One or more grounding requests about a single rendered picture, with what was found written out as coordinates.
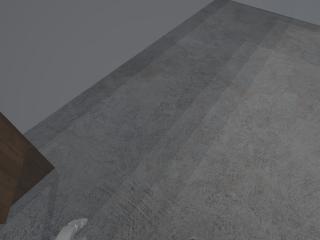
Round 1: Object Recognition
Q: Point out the cupboard door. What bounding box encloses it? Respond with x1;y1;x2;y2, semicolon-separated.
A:
0;120;28;224

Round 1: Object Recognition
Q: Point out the left robot hand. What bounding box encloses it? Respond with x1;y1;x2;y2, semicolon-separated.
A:
55;218;88;240

